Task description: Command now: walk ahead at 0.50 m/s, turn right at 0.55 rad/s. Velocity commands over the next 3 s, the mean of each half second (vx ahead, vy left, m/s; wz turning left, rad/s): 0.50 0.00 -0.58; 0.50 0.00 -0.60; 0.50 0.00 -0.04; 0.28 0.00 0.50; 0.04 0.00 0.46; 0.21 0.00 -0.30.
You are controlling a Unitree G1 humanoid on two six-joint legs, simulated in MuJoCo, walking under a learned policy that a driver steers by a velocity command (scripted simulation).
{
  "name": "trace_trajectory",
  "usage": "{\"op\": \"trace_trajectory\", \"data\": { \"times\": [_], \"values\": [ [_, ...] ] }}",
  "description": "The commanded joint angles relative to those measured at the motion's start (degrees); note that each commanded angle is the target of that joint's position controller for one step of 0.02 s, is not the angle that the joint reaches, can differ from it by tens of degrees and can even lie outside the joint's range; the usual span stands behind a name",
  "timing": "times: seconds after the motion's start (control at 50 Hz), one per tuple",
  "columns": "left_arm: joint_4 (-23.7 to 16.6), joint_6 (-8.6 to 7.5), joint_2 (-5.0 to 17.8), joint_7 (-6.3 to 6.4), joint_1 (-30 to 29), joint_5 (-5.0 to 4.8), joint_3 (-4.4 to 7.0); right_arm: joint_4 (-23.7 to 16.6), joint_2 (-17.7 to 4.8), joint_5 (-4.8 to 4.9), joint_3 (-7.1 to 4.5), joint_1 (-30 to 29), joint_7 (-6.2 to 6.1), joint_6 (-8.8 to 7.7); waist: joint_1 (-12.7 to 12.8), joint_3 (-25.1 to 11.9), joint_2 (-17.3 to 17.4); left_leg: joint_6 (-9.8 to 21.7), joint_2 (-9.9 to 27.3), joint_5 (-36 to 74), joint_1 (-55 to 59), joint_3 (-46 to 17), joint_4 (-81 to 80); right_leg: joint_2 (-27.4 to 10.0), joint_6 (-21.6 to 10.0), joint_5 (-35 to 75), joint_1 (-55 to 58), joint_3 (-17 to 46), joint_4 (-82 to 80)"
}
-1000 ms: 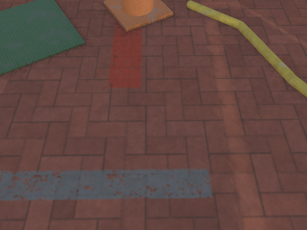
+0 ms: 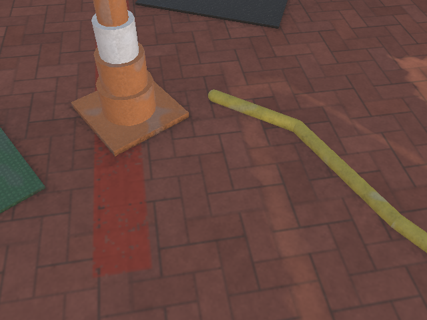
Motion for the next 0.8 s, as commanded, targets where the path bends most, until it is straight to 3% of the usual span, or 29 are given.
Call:
{"op": "trace_trajectory", "data": {
  "times": [0.02, 0.14, 0.22, 0.26, 0.28, 0.3, 0.32, 0.34, 0.36, 0.38, 0.4, 0.42, 0.46, 0.5, 0.56, 0.62, 0.66, 0.72, 0.76, 0.78, 0.8],
  "values": [
    [-5.86, -0.19, 1.05, -0.6, -1.93, 0.23, 0.12, -2.19, -6.85, 0.07, -1.67, -1.18, 0.01, -1.15, 0.13, 0.83, 8.11, 10.32, 16.5, 10.22, 5.32, -11.27, -12.27, -4.6, 1.13, 5.45, -10.38, 2.33, -2.71],
    [-8.78, -0.73, 0.26, -2.5, -10.98, 0.33, -0.96, 0.22, -10.68, 0.68, -2.47, 1.32, -0.53, -0.57, -2.62, 1.58, 5.97, 7.98, 15.07, 15.24, 6.63, 0.31, -12.1, -3.51, 0.27, 21.14, -5.7, -1.48, -21.22],
    [-11.91, -0.37, 1.57, -3.5, -16.03, 0.17, -0.74, 1.93, -13.2, 1.85, -3.16, 4.43, -0.58, 0.49, -3.42, 3.08, 6.31, 6.27, 17.67, 18.52, 13.18, 2.81, -9.32, -2.08, -2.17, 15.72, -5.3, -3.94, -27.22],
    [-12.5, -0.05, 3.3, -3.67, -14.23, 0.54, 0.14, 2.06, -14.95, 2.22, -3.62, 4.52, -0.86, 1.24, -1.35, 0.94, 7.85, 4.95, 17.83, 35.43, 15.4, 5.3, -2.37, 1.25, -4.38, 9.34, 0.53, -7.28, -28.71],
    [-11.54, 0.15, 4.98, -3.58, -9.19, 0.65, 1.19, 2.0, -15.58, 2.37, -3.73, 4.32, -1.08, 1.72, 1.89, -2.18, 8.04, 3.95, 16.91, 44.25, 14.92, 7.16, 5.64, 3.85, -5.89, 8.55, 8.14, -9.18, -30.59],
    [-8.81, 0.4, 8.03, -3.04, 0.64, 0.45, 3.02, 1.84, -14.43, 2.2, -3.19, 4.75, -1.39, 1.99, 6.71, -7.15, 6.65, 2.19, 14.76, 45.33, 9.4, 9.08, 17.99, 6.37, -8.05, 11.57, 22.67, -9.42, -33.31],
    [-7.21, 0.95, 13.47, -1.76, 9.69, 0.17, 4.78, 0.44, -10.91, 0.06, -1.68, 6.27, -1.47, 1.68, 9.34, -13.15, -2.18, -0.61, 11.88, 21.53, -6.78, 9.69, 37.61, -3.77, -12.22, 14.62, 41.21, 6.21, -33.14],
    [-8.56, 0.16, 18.08, -1.99, 6.81, -0.06, 4.6, -3.09, -4.85, -1.07, 0.58, 10.12, -0.57, -0.1, 2.75, -20.33, -13.55, -3.18, 0.43, -24.53, -28.9, 0.59, 54.47, -16.19, -22.96, 1.91, 55.53, 39.63, -42.04],
    [-9.2, -0.38, 12.66, -2.22, 8.94, 0.25, 3.31, -3.28, -10.71, 1.3, -0.55, 3.11, 0.18, -1.77, 7.97, -21.65, -5.74, -2.19, 2.44, -22.2, -34.82, -7.9, 58.7, -16.31, -21.47, -2.77, 55.68, 41.61, -46.98],
    [-8.58, -1.0, 10.23, -2.24, 6.65, 0.52, 2.5, -4.62, -11.7, 2.65, -0.74, -0.64, 0.42, -2.48, 7.46, -13.25, -4.17, -1.17, 4.58, -16.56, -38.14, -6.86, 56.69, -14.52, -19.13, 1.31, 49.31, 33.33, -47.41],
    [-8.98, -1.22, 8.82, -2.11, 3.08, 0.43, 1.96, -4.18, -10.92, 1.64, -0.43, -0.94, -0.05, -2.73, 4.83, -8.9, 0.87, -0.99, 6.96, -11.81, -35.03, -6.82, 51.96, -11.98, -17.25, 6.94, 40.43, 27.0, -47.37],
    [-9.66, -1.2, 7.47, -1.96, -0.62, 0.85, 1.49, -3.79, -11.15, 0.28, -0.77, -0.77, -0.51, -2.52, 2.37, -5.96, 1.52, -1.5, 8.39, -9.19, -30.7, -6.72, 47.41, -9.98, -16.1, 13.14, 32.5, 22.34, -48.07],
    [-10.67, -1.39, 6.22, -1.61, -3.6, 1.64, 0.98, -3.69, -10.85, -0.16, -1.02, 0.79, -0.46, -1.19, -0.53, -4.69, -0.18, -2.41, 9.17, -6.78, -25.06, -6.85, 43.73, -8.0, -16.31, 19.08, 24.57, 19.17, -50.68],
    [-9.91, -1.76, 6.62, -1.07, -3.06, 1.26, 1.09, -3.83, -9.4, -0.59, -0.67, 0.21, -0.55, -0.22, -1.01, -3.52, 0.2, -3.94, 8.44, -4.09, -24.2, -5.83, 39.45, -6.77, -16.75, 23.22, 20.43, 15.93, -51.76],
    [-8.33, -1.66, 7.73, -0.06, -0.53, 0.79, 1.47, -5.55, -7.32, -0.83, 0.23, -6.2, -0.48, -0.03, 0.9, -1.38, 0.06, -5.29, 6.68, 6.79, -24.17, -5.47, 27.45, -4.12, -14.8, 22.81, 18.02, 12.35, -51.77],
    [-6.95, -1.27, 8.08, 0.38, 2.18, 0.32, 1.64, -6.97, -6.26, -0.17, 0.88, -12.53, 0.29, -0.51, 3.47, -0.41, -1.19, -5.19, 3.76, 15.26, -19.51, -5.19, 15.54, -2.45, -12.56, 17.3, 16.69, 11.76, -50.81],
    [-5.88, -1.07, 8.41, 0.43, 4.32, 0.05, 1.8, -7.94, -7.01, 0.5, 0.76, -15.3, 0.82, -0.91, 4.49, 0.14, -1.61, -4.77, 2.66, 16.11, -17.78, -5.8, 11.89, -3.51, -12.17, 14.8, 17.98, 14.27, -49.53],
    [-5.05, -0.57, 7.8, 0.67, 5.54, -0.05, 1.76, -8.47, -9.04, 0.78, -0.06, -15.43, 1.39, -1.5, 3.9, -0.04, -2.83, -3.22, 1.95, 11.08, -15.96, -7.27, 7.67, -5.23, -11.17, 13.31, 23.11, 19.37, -44.75],
    [-5.19, -0.16, 7.42, 0.75, 4.48, 0.09, 1.78, -7.61, -9.93, 0.87, -0.78, -11.18, 1.29, -1.9, 1.4, -1.01, -4.65, -1.33, 1.51, 6.91, -10.07, -6.33, 5.5, -4.93, -9.87, 15.75, 24.12, 21.27, -40.8],
    [-5.59, -0.12, 5.8, 0.66, 3.99, 0.27, 1.23, -6.46, -11.12, 0.46, -1.58, -6.04, 0.92, -2.12, -1.19, -3.93, -4.34, 0.38, 2.21, 7.18, -1.74, -5.93, 3.81, -2.36, -8.23, 18.68, 22.81, 19.87, -35.65],
    [-6.69, -0.36, 2.6, 0.43, 3.51, 0.9, 0.02, -5.8, -13.84, -0.58, -2.45, 2.11, 0.41, -2.33, -4.9, -11.24, -0.16, 4.03, 10.43, 5.85, 12.61, -13.05, 5.46, 0.82, -6.05, 14.27, 16.68, 15.87, -21.59]
  ]
}}
Next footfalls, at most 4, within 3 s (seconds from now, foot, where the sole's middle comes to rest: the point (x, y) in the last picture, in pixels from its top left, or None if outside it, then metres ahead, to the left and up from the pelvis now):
0.30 right None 0.30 -0.18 -0.78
0.80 left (242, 277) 0.63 -0.08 -0.78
1.30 right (353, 263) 0.69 -0.46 -0.78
1.80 left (309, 180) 1.04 -0.37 -0.78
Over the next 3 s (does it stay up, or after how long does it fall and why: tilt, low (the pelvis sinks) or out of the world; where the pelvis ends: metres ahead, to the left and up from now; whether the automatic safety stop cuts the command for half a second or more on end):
stays up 1.05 -0.51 0.00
